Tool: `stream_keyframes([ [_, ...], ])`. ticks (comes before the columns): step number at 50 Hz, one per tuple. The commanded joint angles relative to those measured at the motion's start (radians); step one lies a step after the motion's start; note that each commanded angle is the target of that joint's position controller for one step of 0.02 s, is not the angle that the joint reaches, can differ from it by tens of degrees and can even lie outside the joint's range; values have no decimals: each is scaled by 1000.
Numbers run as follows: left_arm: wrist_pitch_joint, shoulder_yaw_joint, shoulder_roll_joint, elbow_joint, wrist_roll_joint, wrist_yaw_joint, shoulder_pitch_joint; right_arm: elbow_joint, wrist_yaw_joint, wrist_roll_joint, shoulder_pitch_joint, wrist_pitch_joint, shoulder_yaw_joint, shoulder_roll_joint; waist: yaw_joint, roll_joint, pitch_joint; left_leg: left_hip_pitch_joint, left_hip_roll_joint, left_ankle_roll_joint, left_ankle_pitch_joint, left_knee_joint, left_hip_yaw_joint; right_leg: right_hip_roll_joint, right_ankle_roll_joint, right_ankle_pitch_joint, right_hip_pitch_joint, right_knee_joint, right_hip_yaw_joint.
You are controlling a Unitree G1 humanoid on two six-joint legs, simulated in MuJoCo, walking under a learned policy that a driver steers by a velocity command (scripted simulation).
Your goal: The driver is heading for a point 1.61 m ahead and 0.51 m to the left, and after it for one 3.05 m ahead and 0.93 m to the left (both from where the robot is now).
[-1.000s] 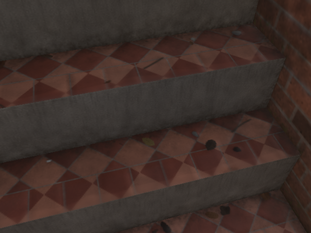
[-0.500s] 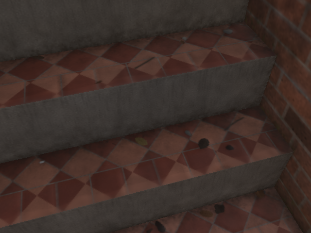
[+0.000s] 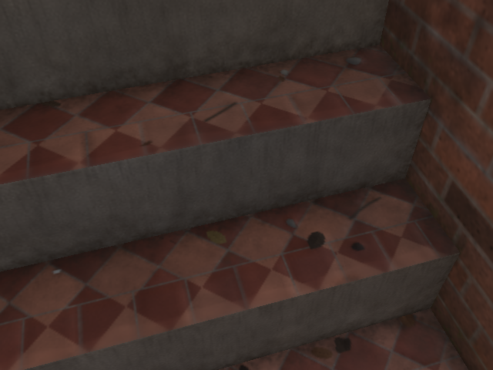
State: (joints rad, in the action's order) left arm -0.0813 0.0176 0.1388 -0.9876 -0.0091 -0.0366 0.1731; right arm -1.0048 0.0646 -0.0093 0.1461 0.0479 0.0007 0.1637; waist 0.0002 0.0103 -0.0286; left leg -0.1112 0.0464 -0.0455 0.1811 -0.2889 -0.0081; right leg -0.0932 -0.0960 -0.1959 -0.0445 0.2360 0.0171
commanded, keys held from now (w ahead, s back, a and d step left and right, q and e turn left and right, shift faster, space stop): w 1.00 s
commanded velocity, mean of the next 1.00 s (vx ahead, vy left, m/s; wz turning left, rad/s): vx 0.49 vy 0.00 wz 0.00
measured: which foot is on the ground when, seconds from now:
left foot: down 0.00-1.00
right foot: down 0.00-1.00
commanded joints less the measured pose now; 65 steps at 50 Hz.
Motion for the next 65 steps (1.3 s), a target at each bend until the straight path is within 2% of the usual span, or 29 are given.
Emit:
stream_keyframes([
  [1, -11, -11, 89, 42, 0, 0, -18, 47, 1, 1, -27, 13, -8, 73, -1, -21, -22, 6, 71, 48, -172, 10, 64, 204, 40, 453, 11, -6, -133],
  [21, -14, 10, 123, 51, 1, 10, -79, 56, -11, -3, -76, 21, 5, 104, 1, -16, -33, 35, 85, 48, -195, 49, 75, 206, 43, 355, -9, -29, -138],
  [46, -18, 26, 151, 63, 0, 18, -102, 52, -23, -3, -103, 24, 14, 130, 1, -15, -36, 44, 88, 47, -188, 68, 84, 209, 47, 273, -29, -44, -144],
  [53, -19, 29, 158, 66, 0, 19, -104, 51, -24, -2, -105, 24, 16, 136, 1, -15, -37, 44, 88, 46, -188, 69, 85, 210, 48, 274, -29, -43, -144],
  [54, -17, 34, 147, 63, -2, 11, -103, 57, -26, 0, -112, 22, 15, 133, 3, -21, -43, 45, 94, 42, -189, 69, 85, 211, 45, 282, -22, -47, -143],
  [56, -17, 35, 152, 64, -3, 7, -105, 60, -27, 1, -114, 20, 16, 134, 1, -16, -40, 41, 92, 39, -186, 70, 86, 212, 44, 285, -18, -46, -144],
  [57, -18, 31, 166, 67, -1, 14, -107, 55, -26, -2, -108, 22, 17, 139, 0, -9, -33, 40, 86, 43, -185, 71, 86, 212, 46, 279, -24, -43, -146],
  [59, -19, 32, 164, 68, 1, 19, -105, 53, -25, -3, -106, 23, 17, 140, 1, -12, -35, 44, 87, 44, -187, 70, 86, 212, 47, 276, -29, -44, -146],
  [65, -19, 33, 165, 71, 0, 20, -108, 54, -26, -2, -110, 24, 18, 142, 1, -15, -39, 44, 88, 44, -190, 68, 87, 212, 48, 284, -26, -42, -146],
])
Velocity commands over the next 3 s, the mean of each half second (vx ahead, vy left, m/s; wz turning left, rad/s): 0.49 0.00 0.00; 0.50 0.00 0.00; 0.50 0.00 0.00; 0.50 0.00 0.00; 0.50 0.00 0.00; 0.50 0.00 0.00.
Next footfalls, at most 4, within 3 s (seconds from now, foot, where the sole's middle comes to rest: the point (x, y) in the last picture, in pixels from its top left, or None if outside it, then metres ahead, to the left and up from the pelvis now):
none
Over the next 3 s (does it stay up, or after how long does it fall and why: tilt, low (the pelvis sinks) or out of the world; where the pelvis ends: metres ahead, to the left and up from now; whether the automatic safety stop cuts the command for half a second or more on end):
stays up -0.01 0.01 0.00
